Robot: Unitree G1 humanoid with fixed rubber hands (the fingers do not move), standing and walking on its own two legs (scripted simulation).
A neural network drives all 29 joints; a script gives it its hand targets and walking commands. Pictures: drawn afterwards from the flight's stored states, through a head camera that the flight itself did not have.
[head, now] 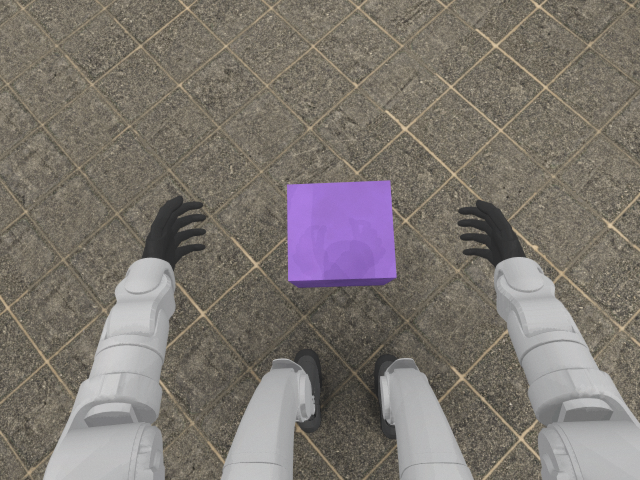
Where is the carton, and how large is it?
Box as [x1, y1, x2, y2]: [287, 180, 396, 287]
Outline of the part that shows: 389,180 287,185 288,280 298,287 377,285 384,284 396,277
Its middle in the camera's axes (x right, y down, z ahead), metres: +0.05 +0.01 +0.97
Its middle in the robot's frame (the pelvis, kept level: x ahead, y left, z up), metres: +0.47 +0.00 -0.58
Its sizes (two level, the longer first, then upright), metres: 0.237 0.222 0.237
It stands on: the floor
